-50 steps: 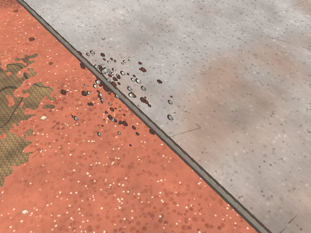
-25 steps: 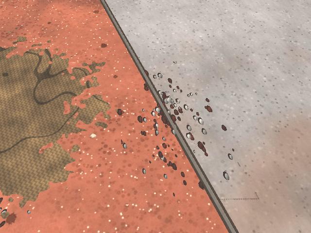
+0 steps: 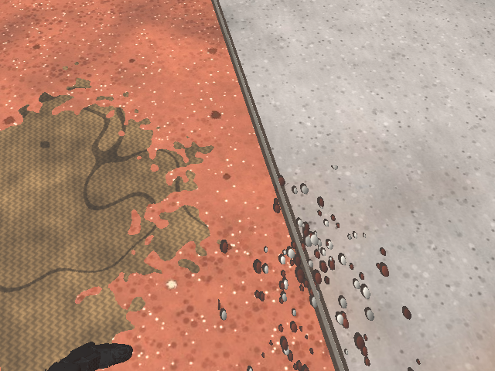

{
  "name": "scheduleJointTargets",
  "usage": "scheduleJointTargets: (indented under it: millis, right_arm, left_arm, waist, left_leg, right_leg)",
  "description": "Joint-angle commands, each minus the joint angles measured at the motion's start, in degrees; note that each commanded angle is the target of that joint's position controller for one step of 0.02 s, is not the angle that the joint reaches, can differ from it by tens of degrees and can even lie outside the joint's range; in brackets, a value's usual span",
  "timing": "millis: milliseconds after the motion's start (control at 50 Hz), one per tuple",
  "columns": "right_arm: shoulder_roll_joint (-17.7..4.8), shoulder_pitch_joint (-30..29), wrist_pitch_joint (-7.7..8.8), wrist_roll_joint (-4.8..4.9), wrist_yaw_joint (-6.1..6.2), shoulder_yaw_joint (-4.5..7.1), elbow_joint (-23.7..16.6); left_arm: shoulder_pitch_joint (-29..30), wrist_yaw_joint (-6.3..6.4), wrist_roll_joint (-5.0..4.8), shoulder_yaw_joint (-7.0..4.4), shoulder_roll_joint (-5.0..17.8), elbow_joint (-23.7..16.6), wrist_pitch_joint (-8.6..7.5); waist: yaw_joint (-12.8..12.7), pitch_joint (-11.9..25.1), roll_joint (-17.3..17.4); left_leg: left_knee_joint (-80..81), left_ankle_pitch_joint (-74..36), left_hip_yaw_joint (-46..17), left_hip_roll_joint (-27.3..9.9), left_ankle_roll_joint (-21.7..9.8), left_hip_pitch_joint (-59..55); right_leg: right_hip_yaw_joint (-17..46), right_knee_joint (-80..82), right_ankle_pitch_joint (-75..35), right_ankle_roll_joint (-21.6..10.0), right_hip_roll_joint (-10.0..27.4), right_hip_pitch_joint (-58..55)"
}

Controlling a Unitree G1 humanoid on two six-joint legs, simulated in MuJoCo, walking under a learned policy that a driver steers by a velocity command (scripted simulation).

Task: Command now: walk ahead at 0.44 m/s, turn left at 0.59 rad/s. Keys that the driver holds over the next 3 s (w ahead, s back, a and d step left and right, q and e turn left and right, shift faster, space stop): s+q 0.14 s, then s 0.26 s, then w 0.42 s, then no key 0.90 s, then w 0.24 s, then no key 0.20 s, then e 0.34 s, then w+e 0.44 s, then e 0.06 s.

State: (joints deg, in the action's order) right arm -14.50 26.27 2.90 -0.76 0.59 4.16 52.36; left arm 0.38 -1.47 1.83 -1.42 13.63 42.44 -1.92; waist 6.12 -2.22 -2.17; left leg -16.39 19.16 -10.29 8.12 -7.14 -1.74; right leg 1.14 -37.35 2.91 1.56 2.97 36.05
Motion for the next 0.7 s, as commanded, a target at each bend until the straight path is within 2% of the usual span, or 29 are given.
scheduleJointTargets:
  millis: [20,40,60,80,100,120,140,160,180,200,240,280,340,400,440,460,480,500,520,540,560,580,600,620,660,700]
  right_arm:
    - [-10.1,-0.8,0.39,-0.34,0.78,2.2,-3.3]
    - [-10.6,-1.9,0.57,-0.22,0.6,2.36,-3.6]
    - [-10.7,-3.8,1.07,0.76,0.17,2.39,-4.2]
    - [-6.7,-3.6,1.5,2.3,0.12,1.35,-6.9]
    - [-2.1,6.1,0.64,5.07,1.28,0.67,-7.7]
    - [-9.1,5.3,-0.6,1.59,1.94,1.86,-5.9]
    - [-9.6,0.2,-1.23,0.67,1.56,2.4,-6.3]
    - [-8.0,-2.2,-1.72,-0.1,1.0,2.04,-6.7]
    - [-6.8,-3.8,-2.61,-0.75,0.17,1.85,-7.0]
    - [-5.8,-2.9,-3.73,-1.07,-0.67,1.62,-7.0]
    - [-4.9,-2.5,-4.83,-0.71,-1.35,1.39,-7.8]
    - [-5.1,-3.6,-5.61,-0.72,-1.37,1.22,-8.7]
    - [-5.5,-7.2,-6.81,-0.92,-1.42,0.75,-10.5]
    - [-4.6,-10.5,-7.43,-0.46,-1.65,-0.44,-11.6]
    - [-4.5,-11.4,-7.39,-0.31,-1.74,-1.02,-11.5]
    - [-4.7,-11.9,-7.23,-0.56,-1.78,-1.22,-11.4]
    - [-4.3,-11.4,-6.83,-1.02,-1.8,-1.45,-11.1]
    - [-3.9,-10.4,-6.15,-1.31,-1.77,-1.7,-10.4]
    - [-3.9,-8.7,-5.34,-1.21,-1.68,-1.99,-9.6]
    - [-6.8,-6.4,-4.51,-1.85,-1.19,-1.85,-9.5]
    - [-16.1,-6.3,-4.47,-1.23,-0.7,0.69,-10.1]
    - [-14.0,-7.3,-4.23,-1.55,-0.14,0.66,-8.9]
    - [-10.6,-10.5,-3.59,-0.98,-0.09,-0.49,-9.0]
    - [-9.0,-12.0,-2.88,-0.72,-0.31,-0.8,-9.0]
    - [-7.0,-11.2,-1.23,-0.16,-0.19,-1.19,-8.6]
    - [-6.8,-7.9,-0.1,0.23,-0.28,-1.0,-7.1]
  left_arm:
    - [1.4,0.58,-0.35,-1.25,6.3,-4.9,-2.01]
    - [-5.0,1.34,-0.26,-1.84,7.9,-2.9,-2.58]
    - [-13.2,2.11,0.09,-2.34,9.4,-1.2,-3.71]
    - [-21.9,3.02,1.5,-3.19,13.6,-0.5,-4.43]
    - [-21.4,2.33,1.4,-3.86,17.0,-1.6,-3.59]
    - [-19.6,2.11,-0.68,-3.48,12.6,-2.4,-2.37]
    - [-15.9,2.37,-1.17,-1.96,7.4,-2.9,-2.11]
    - [-12.8,2.66,-1.09,-1.0,4.7,-2.7,-1.84]
    - [-12.0,3.15,-1.15,-0.64,4.2,-2.6,-1.71]
    - [-11.6,3.39,-1.34,-0.68,5.0,-2.1,-1.5]
    - [-12.2,3.22,-1.03,-1.18,7.0,-1.3,-1.59]
    - [-11.4,3.1,-0.81,-1.5,8.1,-1.3,-1.25]
    - [-10.2,2.99,-0.82,-1.58,8.4,-1.3,0.02]
    - [-10.1,2.65,-0.73,-1.96,9.4,-0.9,1.4]
    - [-11.7,2.01,-0.28,-2.15,9.8,-0.6,2.04]
    - [-12.5,1.72,-0.14,-2.27,10.0,-0.4,2.5]
    - [-12.6,1.48,-0.33,-2.33,10.3,-0.3,3.02]
    - [-13.5,1.33,-0.41,-2.11,9.5,0.1,3.48]
    - [-15.5,1.17,-0.08,-1.8,7.8,0.8,3.85]
    - [-16.8,0.71,0.05,-0.74,2.7,0.0,3.83]
    - [-14.2,1.03,-0.3,-0.95,4.2,-2.4,3.67]
    - [-9.8,1.14,-0.09,-2.65,9.5,-3.1,3.51]
    - [-11.4,0.41,-0.88,-3.06,9.4,-2.2,3.23]
    - [-13.8,-0.1,-0.84,-3.21,9.2,-0.5,2.82]
    - [-15.9,-0.81,0.33,-3.51,8.3,1.8,2.2]
    - [-13.8,-1.08,0.26,-3.24,6.4,1.5,1.89]
  waist:
    - [-4.0,0.1,7.3]
    - [-6.2,3.1,7.1]
    - [-10.7,7.1,6.1]
    - [-12.7,15.7,1.0]
    - [-8.2,27.2,-13.0]
    - [-7.5,26.9,-3.9]
    - [-7.2,19.0,-1.5]
    - [-6.2,12.0,-1.5]
    - [-5.9,8.6,-3.9]
    - [-4.8,6.9,-5.6]
    - [-3.6,8.2,-5.0]
    - [-2.9,9.3,-5.1]
    - [-2.7,8.9,-6.0]
    - [-3.6,8.1,-7.9]
    - [-5.3,9.0,-8.7]
    - [-6.2,8.3,-8.8]
    - [-5.8,6.7,-8.1]
    - [-5.3,4.5,-6.2]
    - [-4.8,2.1,-1.6]
    - [-4.5,1.3,13.0]
    - [-3.4,-3.9,20.8]
    - [-3.1,-8.2,14.9]
    - [-6.2,-7.6,14.0]
    - [-7.5,-5.7,12.8]
    - [-7.6,-1.8,9.8]
    - [-6.5,-0.8,8.3]
  left_leg:
    - [-6.6,-46.3,-9.1,-14.0,-2.6,0.6]
    - [-13.5,-55.0,-8.3,-11.7,-0.4,1.9]
    - [-24.3,-53.3,-6.5,-8.5,1.8,6.6]
    - [-40.0,-30.3,-3.7,-5.0,3.8,17.1]
    - [-59.2,23.0,3.3,4.5,5.7,30.4]
    - [-63.0,16.5,3.1,-0.9,5.4,30.7]
    - [-61.2,12.7,3.7,-2.5,6.3,31.9]
    - [-58.7,10.7,4.7,-4.3,7.1,33.6]
    - [-57.3,9.1,4.6,-5.3,7.8,33.5]
    - [-56.8,8.1,5.1,-5.0,8.6,31.1]
    - [-56.0,6.2,5.3,-3.3,8.9,28.6]
    - [-54.7,4.8,5.3,-2.8,8.8,28.4]
    - [-48.7,1.9,6.1,-3.8,8.7,27.3]
    - [-36.4,0.3,8.0,-5.7,8.4,22.5]
    - [-29.7,1.1,9.5,-6.6,7.8,17.9]
    - [-25.8,2.1,10.7,-6.6,7.2,15.6]
    - [-20.1,1.7,12.3,-6.2,6.3,11.5]
    - [-14.6,2.2,13.3,-5.5,5.0,6.7]
    - [-8.4,5.8,10.2,-6.5,3.5,3.8]
    - [3.5,20.2,-9.1,-20.0,1.0,3.8]
    - [13.6,33.5,-25.8,-29.0,-5.2,12.6]
    - [14.8,33.0,-24.8,-27.4,-6.5,17.9]
    - [14.4,27.5,-19.4,-24.0,-4.8,17.4]
    - [13.9,20.1,-14.1,-21.2,-3.3,15.1]
    - [12.4,10.0,-7.3,-18.2,-2.7,10.5]
    - [11.9,6.2,-5.7,-18.3,-3.4,6.3]
  right_leg:
    - [-0.7,7.1,2.7,-2.2,-3.6,-7.6]
    - [-1.6,9.3,2.5,-3.3,-5.9,-16.3]
    - [-0.4,13.7,-7.1,-4.7,-3.4,-28.6]
    - [9.7,9.9,-26.7,-7.4,10.8,-45.2]
    - [28.8,6.3,-59.6,-17.7,30.7,-59.2]
    - [28.1,7.0,-60.0,-17.6,26.8,-52.0]
    - [18.3,9.1,-55.0,-16.0,22.4,-44.8]
    - [12.7,11.9,-48.3,-14.0,18.0,-38.4]
    - [9.3,14.3,-44.5,-13.4,15.6,-33.8]
    - [6.7,16.1,-43.0,-13.8,14.0,-28.9]
    - [4.2,16.9,-45.7,-15.3,13.7,-25.6]
    - [2.5,17.2,-44.5,-16.4,14.1,-24.2]
    - [0.2,17.5,-37.3,-15.7,13.2,-22.2]
    - [-0.9,17.5,-27.8,-14.0,11.7,-21.0]
    - [0.8,19.0,-6.9,-13.2,12.0,-19.9]
    - [2.0,20.1,8.2,-12.6,11.8,-18.2]
    - [2.9,20.7,21.3,-11.4,11.3,-14.8]
    - [3.2,20.4,30.3,-9.8,10.4,-10.2]
    - [2.0,17.3,35.8,-7.5,8.1,-6.6]
    - [-4.6,0.5,35.3,-3.8,2.1,-2.5]
    - [-5.8,-8.2,30.5,-2.7,-4.9,5.3]
    - [0.0,-13.1,23.9,-2.9,-1.4,3.4]
    - [0.6,-13.7,19.0,-2.8,-1.1,1.6]
    - [0.0,-14.1,15.9,-2.5,-1.1,0.0]
    - [-1.7,-16.5,12.0,-2.2,-1.1,-1.9]
    - [-2.1,-15.7,10.2,-1.8,-0.8,0.4]
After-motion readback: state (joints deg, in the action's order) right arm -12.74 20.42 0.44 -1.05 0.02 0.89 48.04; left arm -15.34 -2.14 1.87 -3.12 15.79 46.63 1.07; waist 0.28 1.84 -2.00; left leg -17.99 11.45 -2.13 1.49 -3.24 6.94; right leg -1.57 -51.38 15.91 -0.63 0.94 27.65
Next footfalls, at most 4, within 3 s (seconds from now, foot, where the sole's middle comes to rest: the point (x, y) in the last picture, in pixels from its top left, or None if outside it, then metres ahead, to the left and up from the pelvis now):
0.08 right None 0.23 -0.12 -0.77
0.54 left None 0.13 0.10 -0.77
0.98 right None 0.33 -0.09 -0.77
1.34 left None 0.33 0.11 -0.77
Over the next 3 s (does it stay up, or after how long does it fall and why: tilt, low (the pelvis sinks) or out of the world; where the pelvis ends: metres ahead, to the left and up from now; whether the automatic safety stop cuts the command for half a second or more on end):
stays up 0.57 0.08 0.01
